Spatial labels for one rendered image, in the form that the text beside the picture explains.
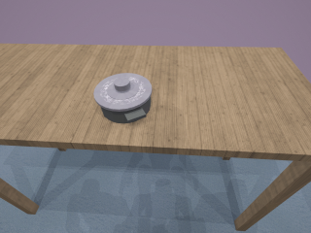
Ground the knob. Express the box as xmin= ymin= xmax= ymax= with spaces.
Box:
xmin=114 ymin=77 xmax=130 ymax=91

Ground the lid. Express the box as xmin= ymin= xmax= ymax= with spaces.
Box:
xmin=93 ymin=73 xmax=153 ymax=112

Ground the pot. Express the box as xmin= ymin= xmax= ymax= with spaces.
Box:
xmin=100 ymin=97 xmax=152 ymax=124

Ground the table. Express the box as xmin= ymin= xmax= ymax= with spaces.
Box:
xmin=0 ymin=43 xmax=311 ymax=231

